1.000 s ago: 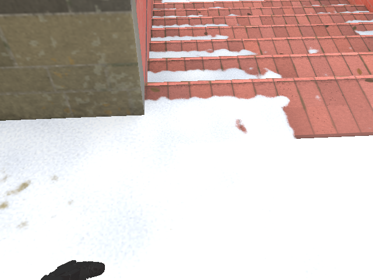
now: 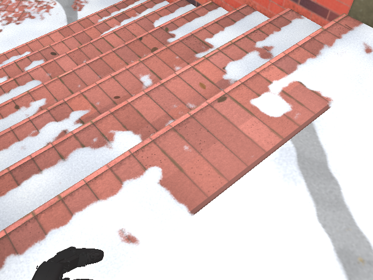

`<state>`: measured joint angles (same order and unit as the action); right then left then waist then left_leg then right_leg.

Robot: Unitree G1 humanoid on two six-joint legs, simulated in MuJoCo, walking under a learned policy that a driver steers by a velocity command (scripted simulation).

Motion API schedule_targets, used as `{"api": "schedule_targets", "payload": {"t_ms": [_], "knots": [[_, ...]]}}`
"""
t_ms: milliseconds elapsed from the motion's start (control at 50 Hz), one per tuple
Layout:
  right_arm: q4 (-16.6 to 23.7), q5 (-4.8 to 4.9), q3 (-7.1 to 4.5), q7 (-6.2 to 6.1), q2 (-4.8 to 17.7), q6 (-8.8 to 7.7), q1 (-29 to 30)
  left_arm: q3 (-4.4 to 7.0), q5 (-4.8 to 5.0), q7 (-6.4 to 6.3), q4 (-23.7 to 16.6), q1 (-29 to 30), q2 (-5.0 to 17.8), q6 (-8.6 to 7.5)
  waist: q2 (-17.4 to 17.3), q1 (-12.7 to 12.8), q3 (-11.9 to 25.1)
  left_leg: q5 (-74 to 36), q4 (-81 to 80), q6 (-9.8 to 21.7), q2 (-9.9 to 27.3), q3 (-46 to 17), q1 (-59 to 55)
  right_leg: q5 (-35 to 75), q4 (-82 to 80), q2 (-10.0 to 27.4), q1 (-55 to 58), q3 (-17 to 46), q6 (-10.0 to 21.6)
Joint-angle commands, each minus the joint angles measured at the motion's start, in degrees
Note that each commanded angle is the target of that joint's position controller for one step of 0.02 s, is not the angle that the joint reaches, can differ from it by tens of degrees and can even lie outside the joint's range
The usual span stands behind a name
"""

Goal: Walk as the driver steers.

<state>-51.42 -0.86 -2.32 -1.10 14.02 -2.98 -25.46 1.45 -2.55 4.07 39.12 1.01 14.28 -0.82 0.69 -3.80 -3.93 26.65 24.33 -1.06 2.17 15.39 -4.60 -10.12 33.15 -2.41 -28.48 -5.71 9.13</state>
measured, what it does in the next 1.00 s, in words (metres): walks ahead, turning left: left foot, then right foot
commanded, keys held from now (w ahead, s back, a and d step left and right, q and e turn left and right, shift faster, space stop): w+e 0.12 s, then w+q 0.06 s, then q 0.82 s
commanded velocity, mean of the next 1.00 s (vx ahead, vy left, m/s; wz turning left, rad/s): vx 0.21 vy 0.00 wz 0.18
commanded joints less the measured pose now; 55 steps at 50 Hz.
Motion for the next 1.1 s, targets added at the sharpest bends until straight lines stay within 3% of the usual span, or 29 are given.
{"api": "schedule_targets", "payload": {"t_ms": [20, 40, 60, 80, 100, 120, 180, 260, 300, 360, 420, 500, 520, 540, 560, 580, 620, 640, 720, 820, 860, 920, 980, 1000, 1020, 1040, 1060, 1080, 1100], "knots": [[5.43, -0.75, -1.63, 0.01, 8.45, 0.24, 0.04, 4.66, -0.70, -2.28, 3.73, -23.89, 12.22, -0.52, 3.83, 11.57, 17.32, -30.34, 39.00, 3.38, 9.25, -1.64, 20.67, -8.95, -4.99, 8.60, 37.08, 16.20, 6.74], [9.94, -0.22, -1.32, 1.02, 6.07, 0.23, 0.15, 5.69, 1.06, -2.77, 1.40, -20.80, 16.94, 0.24, 13.91, 7.89, 22.18, 6.54, 57.94, 0.19, -2.86, -7.87, 41.96, -10.47, -13.05, 22.36, 48.59, 48.78, 15.26], [11.07, -0.78, -2.05, 1.13, 10.34, -0.13, 7.26, 5.57, 1.77, -3.43, 1.33, -22.40, 15.02, 0.97, 4.07, 11.21, 17.57, 1.58, 58.88, 0.51, -0.64, -15.94, 49.41, -5.13, -16.41, 21.03, 46.47, 45.36, 14.44], [11.78, -0.05, -1.49, 1.39, 8.93, -0.84, 9.31, 5.01, 2.10, -4.00, 2.46, -19.79, 12.89, 0.82, 2.13, 8.98, 10.19, -4.08, 54.90, 0.88, 2.12, -16.41, 49.86, 1.15, -16.85, 19.63, 39.41, 36.80, 13.04], [10.93, -0.12, -1.33, 1.30, 8.46, -1.15, 8.58, 4.36, 2.30, -4.03, 3.11, -17.80, 10.44, 0.26, -1.50, 5.78, 5.25, -6.43, 48.50, 0.64, 4.06, -16.36, 45.45, 10.61, -17.82, 16.61, 30.47, 31.41, 10.60], [10.73, -0.97, -1.27, 1.29, 7.98, -0.40, 8.12, 4.06, 2.45, -4.23, 3.20, -16.01, 9.62, -0.36, -2.02, 3.44, 3.78, -6.34, 44.70, 0.08, 5.22, -16.91, 41.22, 15.96, -18.17, 13.42, 25.03, 27.37, 8.95], [7.99, -1.88, -0.84, 2.39, 6.03, 2.01, 3.16, 2.72, 2.61, -3.88, 4.19, -15.70, 6.66, -2.35, -0.76, 0.97, 5.65, -8.98, 39.16, -0.76, 5.71, -15.19, 34.80, 22.82, -20.97, 10.28, 20.35, 19.79, 6.80], [8.33, -0.66, -0.86, 2.56, 5.19, 2.52, 8.16, 2.41, 2.29, -3.73, 7.21, -19.90, 7.38, -3.13, 0.27, 2.52, 2.73, -17.35, 31.84, -0.44, 4.73, -13.62, 37.04, 43.75, -20.88, 8.93, 20.75, 11.95, 0.93], [8.45, -0.07, -0.73, 2.45, 4.89, 2.53, 10.26, 1.96, 2.11, -4.00, 7.96, -20.34, 6.97, -3.11, 1.46, 3.34, 2.84, -21.33, 27.54, 0.43, 3.43, -13.57, 36.95, 46.68, -20.39, 8.14, 22.26, 8.79, -1.90], [8.58, 0.26, -0.25, 2.26, 3.89, 2.54, 13.25, 1.27, 1.68, -4.92, 9.28, -21.32, 6.18, -2.96, 2.30, 4.94, 2.49, -25.27, 21.19, 1.63, 0.86, -13.90, 36.27, 47.95, -19.62, 8.60, 25.23, 5.56, -3.72], [8.94, -0.38, 0.05, 2.20, 3.96, 2.33, 15.32, 0.95, 1.59, -6.22, 10.45, -22.16, 5.96, -2.52, 2.51, 5.86, 2.44, -24.86, 16.08, 2.64, -1.19, -12.08, 36.12, 51.39, -16.63, 9.93, 30.26, 4.02, -4.03], [6.65, -1.08, -0.57, 1.68, 6.10, 1.78, 6.79, 1.78, 1.73, -7.84, 10.59, -20.54, 8.45, -1.70, 3.89, 2.49, 5.83, -14.80, 9.97, 5.95, -6.06, -9.51, 27.39, 65.15, -1.10, 11.71, 33.42, 4.06, -4.79], [5.58, -1.14, -1.03, 1.35, 7.05, 1.23, 1.88, 2.23, 1.83, -7.86, 10.22, -18.91, 9.48, -1.63, 3.41, -0.38, 7.12, -18.16, 4.10, 7.51, -5.57, -11.10, 22.13, 60.47, 7.54, 11.12, 31.28, 3.66, -5.49], [4.36, -1.46, -1.92, 1.00, 9.36, 0.61, -4.98, 2.54, 2.59, -7.80, 8.19, -14.24, 10.30, -1.95, 0.60, -5.57, 10.39, -37.25, -0.71, 11.62, 0.02, -17.97, 11.22, 44.67, 24.24, 7.08, 22.35, 1.26, -6.99], [4.69, -0.32, -3.22, 0.67, 15.39, 0.78, -2.26, 1.38, 1.89, -7.05, 5.38, -18.38, 4.06, -2.27, -13.65, 0.73, 12.44, -82.65, 4.74, 20.37, 16.39, -37.59, -2.59, -20.72, 42.41, -5.60, 1.48, -1.04, -9.65], [4.86, 1.91, -3.53, 0.79, 14.77, 1.30, -2.36, 1.01, 0.68, -6.48, 6.61, -22.84, 3.95, -1.40, -9.43, 1.72, 20.27, -80.46, 1.77, 26.84, 19.80, -45.66, -3.62, -23.17, 49.15, -4.56, -1.37, 9.61, -9.44], [7.99, 1.08, -2.45, 0.59, 8.86, 2.94, 7.68, 1.43, 0.68, -6.22, 5.95, -17.45, 6.66, -0.77, -0.59, 3.26, 7.73, -54.12, -4.15, 23.71, 14.47, -38.30, 10.73, -16.66, 46.03, 0.41, -4.43, 10.61, -9.47], [8.51, 0.73, -1.82, 0.60, 6.92, 3.46, 9.79, 1.66, 0.49, -6.12, 5.17, -15.21, 7.02, -0.30, 1.43, 4.22, 4.48, -47.62, -6.01, 21.12, 11.48, -35.87, 15.14, -15.50, 41.93, 1.58, -4.54, 10.02, -9.91], [8.12, -0.07, -2.73, 0.99, 9.63, 3.46, 8.62, 0.73, 0.88, -5.84, 4.41, -16.95, 3.76, 2.23, -2.92, 5.08, 6.77, -44.45, -6.11, 16.87, 5.29, -30.65, 20.19, -12.17, 30.01, 1.12, 0.95, 7.93, -11.85], [9.56, -0.33, -3.79, 1.00, 11.28, 4.82, 8.18, 0.78, 1.47, -6.31, 2.24, -11.55, 4.67, 3.04, -7.25, 2.43, 8.11, -22.72, -7.33, 14.11, 3.79, -35.47, 19.71, -10.17, 19.25, 1.47, 1.21, 8.57, -12.44], [10.24, -0.61, -4.11, 1.08, 11.45, 5.45, 8.68, 0.77, 1.72, -6.42, 1.46, -9.81, 4.79, 2.92, -8.24, 1.62, 7.32, -16.02, -7.74, 13.54, 3.57, -38.10, 20.08, -10.52, 15.55, 1.01, 2.15, 8.84, -12.27], [11.05, -0.92, -4.49, 1.34, 11.57, 5.99, 9.72, 0.76, 2.37, -6.67, 0.91, -10.11, 5.08, 1.95, -9.50, 1.40, 7.04, -17.92, -6.37, 12.85, 3.89, -41.97, 19.38, -12.71, 9.11, -0.44, 5.45, 9.12, -11.19], [11.87, -0.12, -4.51, 1.45, 11.10, 6.20, 12.58, 0.83, 2.69, -7.16, 1.78, -16.05, 5.09, 0.43, -9.44, 4.71, 7.22, -21.48, -2.68, 9.47, 2.37, -44.24, 20.88, -8.86, -7.13, -1.43, 14.80, 9.09, -8.88], [12.40, 0.40, -4.09, 1.26, 9.62, 6.03, 12.73, 1.37, 2.16, -7.62, 2.13, -17.80, 7.09, -0.16, -6.38, 5.19, 7.13, -15.20, 0.65, 6.41, -0.48, -42.32, 24.45, -7.03, -15.53, 2.78, 19.94, 12.76, -7.69], [12.58, 0.47, -3.06, 1.14, 4.92, 5.73, 8.12, 2.15, 1.23, -8.05, 0.93, -15.99, 11.90, -0.17, 6.22, 1.81, 8.00, -0.74, 12.83, 2.98, -7.18, -32.31, 29.31, -9.81, -21.57, 17.50, 23.89, 26.68, -4.16], [13.41, -0.08, -3.87, 0.60, 7.76, 5.58, 9.50, 2.92, 0.58, -7.68, -0.64, -11.22, 15.35, 0.36, 13.21, 1.85, 3.94, 7.63, 23.45, 1.41, -13.35, -21.14, 37.69, 2.59, -22.04, 25.41, 17.81, 36.21, 2.61], [12.51, -1.26, -4.71, 0.59, 11.23, 5.56, 10.20, 2.32, 0.67, -7.32, -0.52, -12.46, 11.60, 0.54, 6.31, 2.19, 4.61, 5.95, 32.75, 0.78, -8.36, -22.02, 35.40, 11.85, -19.08, 24.43, 17.07, 31.67, 4.73], [11.36, -1.05, -4.93, 0.98, 10.89, 5.74, 9.24, 1.34, 1.26, -7.11, -0.87, -10.56, 8.10, 0.53, 3.82, 0.82, 4.56, 2.96, 36.47, 0.54, -7.91, -21.86, 34.56, 16.88, -17.23, 20.48, 16.75, 25.06, 3.56], [10.47, -0.86, -4.84, 1.27, 10.13, 6.24, 7.81, 0.98, 1.27, -6.95, -1.35, -9.16, 6.97, 0.66, 4.03, 0.03, 4.56, 0.39, 39.79, -0.14, -7.73, -21.02, 34.34, 20.66, -16.11, 16.93, 17.49, 19.20, 1.93]]}}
